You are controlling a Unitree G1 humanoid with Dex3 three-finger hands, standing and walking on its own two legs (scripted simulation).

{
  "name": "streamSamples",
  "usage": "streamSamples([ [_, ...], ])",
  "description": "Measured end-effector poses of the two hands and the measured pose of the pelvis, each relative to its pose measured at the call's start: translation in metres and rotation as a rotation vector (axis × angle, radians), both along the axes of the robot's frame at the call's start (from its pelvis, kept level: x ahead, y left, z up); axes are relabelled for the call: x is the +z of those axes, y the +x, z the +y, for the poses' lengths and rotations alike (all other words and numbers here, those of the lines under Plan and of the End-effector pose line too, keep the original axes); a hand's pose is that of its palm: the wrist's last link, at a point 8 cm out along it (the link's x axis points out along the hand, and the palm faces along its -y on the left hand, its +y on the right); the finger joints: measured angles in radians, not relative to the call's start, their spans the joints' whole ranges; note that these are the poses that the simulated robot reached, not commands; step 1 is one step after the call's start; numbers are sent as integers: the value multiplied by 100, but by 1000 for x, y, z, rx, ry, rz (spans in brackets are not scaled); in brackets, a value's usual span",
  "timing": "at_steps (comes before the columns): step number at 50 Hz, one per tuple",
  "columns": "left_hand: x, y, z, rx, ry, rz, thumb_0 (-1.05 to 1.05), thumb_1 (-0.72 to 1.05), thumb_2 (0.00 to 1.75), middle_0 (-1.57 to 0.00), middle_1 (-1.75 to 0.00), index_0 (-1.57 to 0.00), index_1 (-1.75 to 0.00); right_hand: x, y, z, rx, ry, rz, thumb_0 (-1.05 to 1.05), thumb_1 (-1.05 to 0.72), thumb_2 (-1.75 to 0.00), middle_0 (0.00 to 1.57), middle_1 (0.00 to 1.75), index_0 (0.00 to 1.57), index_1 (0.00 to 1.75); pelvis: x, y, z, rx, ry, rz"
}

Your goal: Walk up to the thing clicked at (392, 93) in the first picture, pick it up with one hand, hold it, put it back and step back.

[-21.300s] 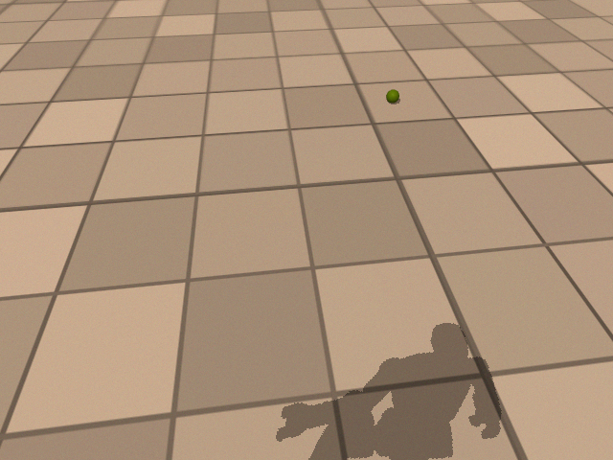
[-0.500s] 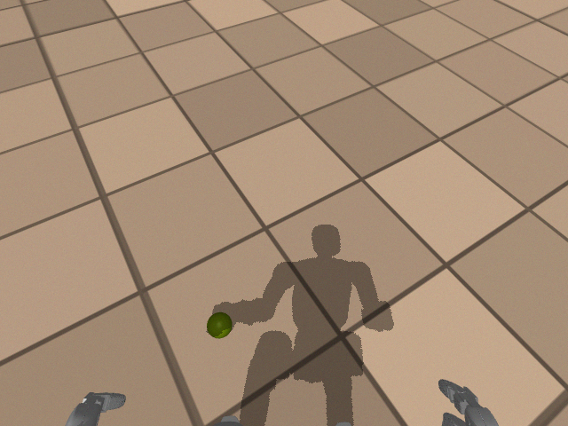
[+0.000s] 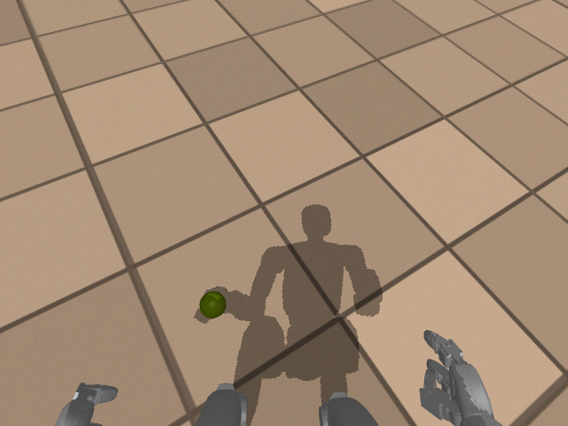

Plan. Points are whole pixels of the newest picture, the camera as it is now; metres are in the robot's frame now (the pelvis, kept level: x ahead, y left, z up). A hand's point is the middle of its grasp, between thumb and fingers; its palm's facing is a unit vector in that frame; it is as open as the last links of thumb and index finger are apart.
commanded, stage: rise first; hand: left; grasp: from above
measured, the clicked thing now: (212, 304) +0.48 +0.20 -0.64
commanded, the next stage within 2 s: none
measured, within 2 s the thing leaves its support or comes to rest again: neither
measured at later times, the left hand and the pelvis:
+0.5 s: hand (149, 371) +0.25 +0.26 -0.29, palm faces -0.41 -0.50 -0.76, open 14.1 cm; pelvis -0.06 -0.01 -0.15, yaw -1 degrees
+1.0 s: hand (166, 332) +0.35 +0.27 -0.42, palm faces -0.45 -0.11 -0.89, open 14.0 cm; pelvis -0.10 -0.01 -0.29, yaw -6 degrees
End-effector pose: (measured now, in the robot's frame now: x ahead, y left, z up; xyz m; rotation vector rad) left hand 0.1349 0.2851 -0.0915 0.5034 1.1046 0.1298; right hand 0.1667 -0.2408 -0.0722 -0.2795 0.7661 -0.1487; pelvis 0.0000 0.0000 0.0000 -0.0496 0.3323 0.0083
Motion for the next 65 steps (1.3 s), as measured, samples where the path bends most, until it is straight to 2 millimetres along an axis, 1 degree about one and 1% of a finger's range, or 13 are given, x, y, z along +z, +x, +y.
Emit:
streamSamples([
  [6, -10, -3, 1, -45, 33, 2, 0, -54, 97, -8, -107, -7, -106, -15, -6, 2, 9, 5, 13, 1, -90, -90, 21, 30, 21, 30, -12, -7, 1, 1, -3, 24],
  [8, -18, -1, 3, -77, 58, 5, 0, -54, 97, -8, -107, -7, -106, -22, -8, 1, 15, 4, 10, 1, -90, -90, 21, 30, 21, 30, -19, -10, 0, 1, -3, 38],
  [10, -31, 5, 7, -115, 87, 5, 0, -55, 97, -8, -107, -7, -106, -33, -10, -1, 27, 0, 6, 1, -90, -90, 21, 30, 21, 30, -29, -15, -1, 0, -2, 59],
  [14, -65, 27, 12, -224, 158, -18, -1, -55, 97, -8, -106, -7, -106, -66, -14, -10, 45, -13, 11, 1, -90, -90, 21, 30, 21, 30, -59, -26, -3, -6, 3, 110],
  [21, -122, 88, 0, -437, 277, -146, -1, -54, 98, -9, -105, -8, -105, -143, -32, -29, 29, -25, 83, 1, -89, -90, 21, 30, 21, 30, -122, -45, -8, -20, 10, 195],
  [25, -149, 120, -5, -521, 365, -176, -1, -54, 99, -9, -106, -9, -107, -189, -52, -38, 12, -13, 155, 1, -89, -90, 21, 30, 21, 30, -154, -57, -12, -28, 12, 234],
  [30, -182, 151, -9, -610, 443, -177, 0, -53, 100, -9, -108, -9, -107, -242, -88, -46, 1, 10, 272, 1, -89, -90, 21, 30, 21, 30, -191, -70, -17, -41, 13, 261],
  [34, -207, 170, -12, -691, 480, -183, 0, -51, 100, -9, -107, -9, -107, -275, -122, -50, -16, 17, 365, 1, -88, -90, 20, 30, 21, 30, -220, -80, -20, -52, 11, 264],
  [37, -224, 181, -13, -753, 503, -194, 0, -50, 100, -9, -107, -9, -107, -293, -147, -52, -36, 13, 426, 1, -87, -90, 20, 30, 21, 30, -239, -85, -20, -59, 6, 262],
  [43, -252, 201, -14, -851, 548, -238, 0, -50, 101, -8, -107, -8, -107, -313, -188, -55, -82, -12, 528, 1, -87, -89, 20, 30, 21, 30, -269, -93, -18, -69, -10, 252],
  [49, -271, 220, -11, -909, 608, -276, 0, -51, 102, -8, -106, -8, -105, -322, -211, -52, -117, -40, 598, 1, -88, -90, 20, 30, 21, 30, -288, -95, -11, -76, -32, 247],
  [56, -292, 239, -13, -977, 643, -279, 0, -53, 103, -8, -101, -8, -101, -327, -220, -43, -135, -56, 636, 1, -89, -90, 20, 30, 21, 30, -300, -94, -3, -79, -54, 252],
  [65, -312, 260, -21, -1047, 668, -296, 0, -54, 102, -8, -100, -8, -99, -334, -220, -31, -131, -55, 664, 0, -90, -90, 21, 30, 21, 30, -311, -89, 3, -84, -72, 270],
])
